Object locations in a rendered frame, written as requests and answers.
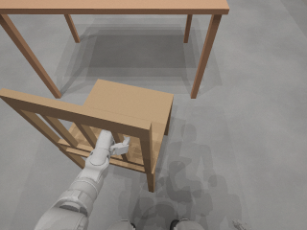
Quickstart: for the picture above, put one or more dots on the table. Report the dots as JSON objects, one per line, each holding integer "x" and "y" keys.
{"x": 215, "y": 8}

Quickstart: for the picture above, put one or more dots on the robot right thigh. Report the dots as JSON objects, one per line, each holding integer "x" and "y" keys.
{"x": 188, "y": 225}

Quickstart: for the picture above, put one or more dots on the robot left thigh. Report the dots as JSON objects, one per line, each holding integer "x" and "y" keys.
{"x": 121, "y": 225}

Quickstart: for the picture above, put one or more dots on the left robot hand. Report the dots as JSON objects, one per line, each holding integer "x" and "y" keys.
{"x": 107, "y": 142}

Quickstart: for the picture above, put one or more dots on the chair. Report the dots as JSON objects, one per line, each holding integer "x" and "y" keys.
{"x": 139, "y": 113}

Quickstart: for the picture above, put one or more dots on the robot thigh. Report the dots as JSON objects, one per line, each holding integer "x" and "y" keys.
{"x": 121, "y": 225}
{"x": 188, "y": 225}

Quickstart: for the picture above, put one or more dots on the right robot hand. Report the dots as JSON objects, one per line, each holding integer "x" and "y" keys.
{"x": 240, "y": 225}

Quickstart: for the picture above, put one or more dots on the left robot forearm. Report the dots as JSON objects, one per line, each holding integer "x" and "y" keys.
{"x": 85, "y": 188}

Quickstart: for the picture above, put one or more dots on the left robot upper arm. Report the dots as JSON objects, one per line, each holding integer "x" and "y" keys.
{"x": 62, "y": 219}

